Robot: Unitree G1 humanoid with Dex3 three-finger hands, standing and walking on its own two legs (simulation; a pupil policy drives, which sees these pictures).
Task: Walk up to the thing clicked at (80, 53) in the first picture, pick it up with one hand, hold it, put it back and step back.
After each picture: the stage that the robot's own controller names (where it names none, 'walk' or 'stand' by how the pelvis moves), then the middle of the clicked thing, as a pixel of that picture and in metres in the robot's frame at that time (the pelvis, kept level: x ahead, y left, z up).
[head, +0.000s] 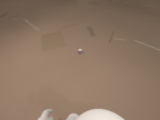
stand; (80, 51) +1.38 +0.26 -0.72
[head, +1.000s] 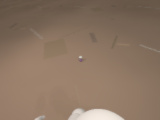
walk; (80, 59) +1.25 +0.33 -0.71
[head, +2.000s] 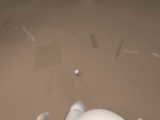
walk; (77, 73) +0.77 +0.32 -0.72
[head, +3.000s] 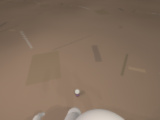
walk; (77, 93) +0.49 +0.20 -0.71
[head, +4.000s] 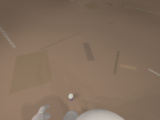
stand; (70, 97) +0.37 +0.21 -0.71
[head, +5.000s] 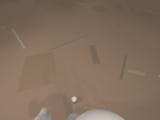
stand; (74, 100) +0.36 +0.19 -0.72
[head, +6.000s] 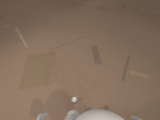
stand; (74, 100) +0.34 +0.19 -0.71
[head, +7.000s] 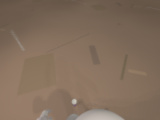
stand; (74, 102) +0.32 +0.20 -0.72
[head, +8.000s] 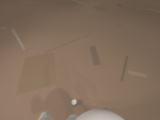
stand; (74, 103) +0.32 +0.18 -0.73
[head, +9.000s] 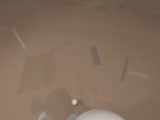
stand; (74, 103) +0.32 +0.18 -0.73
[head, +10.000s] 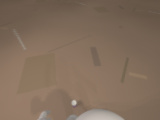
stand; (74, 103) +0.32 +0.18 -0.72
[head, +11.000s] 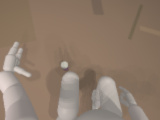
go down; (64, 66) +0.39 +0.22 -0.35
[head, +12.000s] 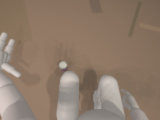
go down; (63, 66) +0.39 +0.23 -0.30
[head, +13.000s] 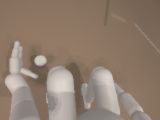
close in; (40, 62) +0.37 +0.26 -0.22
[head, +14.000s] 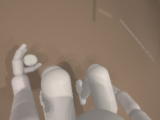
close; (30, 62) +0.37 +0.27 -0.22
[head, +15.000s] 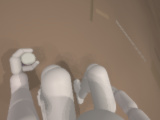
lift; (27, 61) +0.37 +0.27 -0.22
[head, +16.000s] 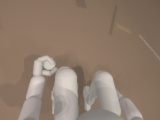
lift; (48, 66) +0.32 +0.26 -0.15
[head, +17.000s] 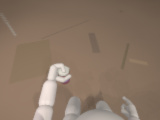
lift; (64, 75) +0.31 +0.18 +0.02
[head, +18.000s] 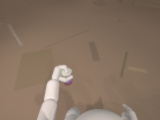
hold; (67, 76) +0.32 +0.17 +0.00
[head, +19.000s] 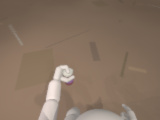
hold; (68, 76) +0.32 +0.17 +0.00
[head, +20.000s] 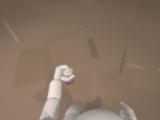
crouch; (68, 76) +0.33 +0.16 -0.02
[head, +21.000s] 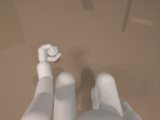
lower; (54, 55) +0.44 +0.23 -0.09
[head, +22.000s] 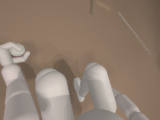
lower; (18, 54) +0.42 +0.30 -0.22
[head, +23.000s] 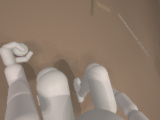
lower; (21, 53) +0.41 +0.30 -0.22
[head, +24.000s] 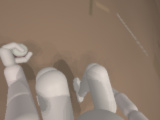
lower; (21, 54) +0.41 +0.30 -0.22
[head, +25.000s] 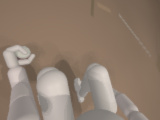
lower; (24, 56) +0.40 +0.29 -0.22
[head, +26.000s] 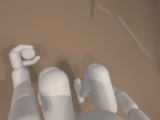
open; (28, 57) +0.40 +0.27 -0.22
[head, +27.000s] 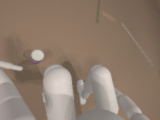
stand; (36, 57) +0.39 +0.26 -0.23
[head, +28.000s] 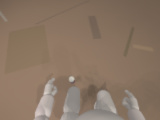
walk; (72, 80) +0.39 +0.20 -0.53
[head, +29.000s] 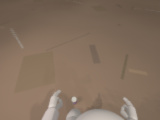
stand; (74, 100) +0.36 +0.18 -0.66
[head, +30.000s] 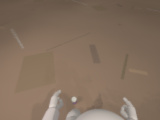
stand; (74, 100) +0.35 +0.18 -0.67
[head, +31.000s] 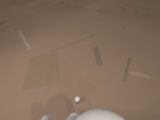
stand; (77, 100) +0.37 +0.17 -0.72
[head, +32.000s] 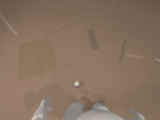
walk; (76, 84) +0.43 +0.14 -0.70
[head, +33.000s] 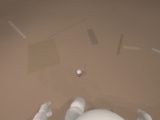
walk; (79, 73) +0.66 +0.21 -0.70
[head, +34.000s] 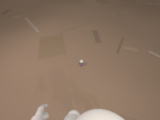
stand; (81, 63) +0.98 +0.18 -0.70
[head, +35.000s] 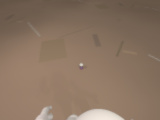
stand; (81, 66) +0.98 +0.18 -0.72
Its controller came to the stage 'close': yes
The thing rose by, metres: 0.72
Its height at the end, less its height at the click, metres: +0.00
